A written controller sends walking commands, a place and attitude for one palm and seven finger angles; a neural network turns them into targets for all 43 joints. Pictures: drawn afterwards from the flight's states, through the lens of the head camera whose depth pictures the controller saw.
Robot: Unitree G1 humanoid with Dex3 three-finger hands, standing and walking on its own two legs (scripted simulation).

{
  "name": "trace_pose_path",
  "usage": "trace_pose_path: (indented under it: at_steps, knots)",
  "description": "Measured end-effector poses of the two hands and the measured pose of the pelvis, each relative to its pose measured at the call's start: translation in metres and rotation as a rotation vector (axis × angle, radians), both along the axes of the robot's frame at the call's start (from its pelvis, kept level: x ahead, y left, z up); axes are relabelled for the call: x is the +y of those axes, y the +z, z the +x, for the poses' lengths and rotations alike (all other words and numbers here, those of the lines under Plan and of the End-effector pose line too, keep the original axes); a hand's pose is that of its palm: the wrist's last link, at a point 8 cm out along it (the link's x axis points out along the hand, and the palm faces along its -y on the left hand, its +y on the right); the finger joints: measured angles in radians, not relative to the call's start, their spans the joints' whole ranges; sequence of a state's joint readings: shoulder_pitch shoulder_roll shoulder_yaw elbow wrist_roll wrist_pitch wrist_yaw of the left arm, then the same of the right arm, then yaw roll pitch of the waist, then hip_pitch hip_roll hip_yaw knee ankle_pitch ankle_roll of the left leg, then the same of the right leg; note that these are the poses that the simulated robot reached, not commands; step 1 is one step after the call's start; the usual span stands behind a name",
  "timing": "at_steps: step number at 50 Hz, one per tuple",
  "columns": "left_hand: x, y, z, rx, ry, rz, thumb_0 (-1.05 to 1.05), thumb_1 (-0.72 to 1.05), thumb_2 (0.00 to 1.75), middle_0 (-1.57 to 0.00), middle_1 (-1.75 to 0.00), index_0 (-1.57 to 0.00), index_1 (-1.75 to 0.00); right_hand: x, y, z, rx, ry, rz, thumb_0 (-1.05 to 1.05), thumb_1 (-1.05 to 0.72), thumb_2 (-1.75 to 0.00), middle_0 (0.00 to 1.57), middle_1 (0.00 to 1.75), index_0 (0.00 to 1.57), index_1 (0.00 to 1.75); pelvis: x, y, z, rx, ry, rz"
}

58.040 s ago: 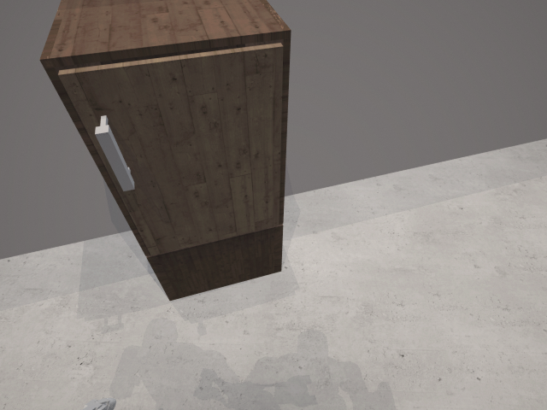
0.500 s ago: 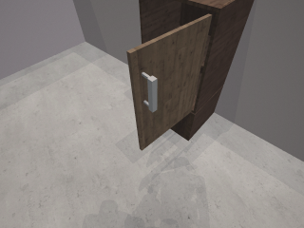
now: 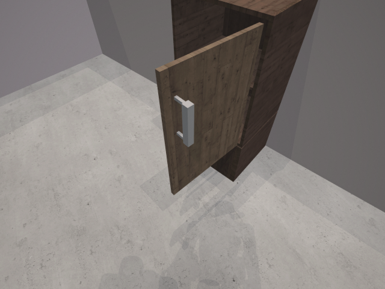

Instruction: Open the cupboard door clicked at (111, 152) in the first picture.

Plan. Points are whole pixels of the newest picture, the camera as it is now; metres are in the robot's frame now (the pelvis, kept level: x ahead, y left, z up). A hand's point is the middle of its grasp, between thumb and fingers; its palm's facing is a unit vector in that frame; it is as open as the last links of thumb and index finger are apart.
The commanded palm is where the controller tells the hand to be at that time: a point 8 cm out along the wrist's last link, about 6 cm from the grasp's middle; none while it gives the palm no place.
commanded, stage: look to check the result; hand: left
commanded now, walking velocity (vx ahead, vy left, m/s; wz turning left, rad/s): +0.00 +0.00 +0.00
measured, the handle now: (183, 121) +0.56 +0.06 +0.00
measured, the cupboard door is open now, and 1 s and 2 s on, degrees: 84 84 84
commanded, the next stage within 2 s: stand and wait in 0.48 s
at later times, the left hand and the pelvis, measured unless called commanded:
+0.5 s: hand out of the picture +0.00 +0.16 -0.17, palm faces +0.04 -0.98 -0.19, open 7.4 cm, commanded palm none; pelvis +0.01 -0.01 +0.00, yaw +0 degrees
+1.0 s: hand out of the picture +0.01 +0.16 -0.17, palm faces +0.04 -0.98 -0.21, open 7.4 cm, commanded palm none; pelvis +0.02 -0.02 +0.00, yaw +0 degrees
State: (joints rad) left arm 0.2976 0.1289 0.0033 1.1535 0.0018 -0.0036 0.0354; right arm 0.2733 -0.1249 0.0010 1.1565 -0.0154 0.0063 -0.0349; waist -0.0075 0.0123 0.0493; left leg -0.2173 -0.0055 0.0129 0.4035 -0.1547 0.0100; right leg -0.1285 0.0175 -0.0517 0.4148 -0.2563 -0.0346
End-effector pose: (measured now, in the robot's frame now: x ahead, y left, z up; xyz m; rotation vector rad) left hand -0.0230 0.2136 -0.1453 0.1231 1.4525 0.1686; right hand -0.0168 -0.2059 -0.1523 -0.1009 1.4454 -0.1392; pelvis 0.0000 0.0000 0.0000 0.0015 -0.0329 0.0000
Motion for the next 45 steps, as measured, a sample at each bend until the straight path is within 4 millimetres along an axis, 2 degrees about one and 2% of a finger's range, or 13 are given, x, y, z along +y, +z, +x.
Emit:
trace_pose_path:
  at_steps: [10,31,45]
  knots:
    - [-0.001,0.002,-0.002,0.021,0.005,0.01,0.01,0.91,0.9,-0.19,-0.3,-0.2,-0.3,-0.007,0.0,0.011,-0.005,0.008,-0.006,0.01,-0.91,-0.9,0.2,0.29,0.2,0.3,-0.003,0.0,0.005,0.001,-0.001,0.002]
    - [-0.009,0.002,0.025,-0.032,-0.006,0.01,0.0,0.91,0.9,-0.2,-0.3,-0.2,-0.3,-0.024,0.002,0.031,-0.032,0.02,-0.025,0.01,-0.91,-0.9,0.2,0.29,0.2,0.3,-0.013,0.001,0.015,0.0,0.001,0.005]
    - [-0.008,0.005,0.03,-0.033,-0.008,0.027,0.0,0.91,0.9,-0.2,-0.3,-0.2,-0.3,-0.033,0.002,0.035,-0.03,0.022,-0.03,0.01,-0.91,-0.9,0.2,0.29,0.2,0.3,-0.018,0.002,0.019,0.0,0.001,0.005]
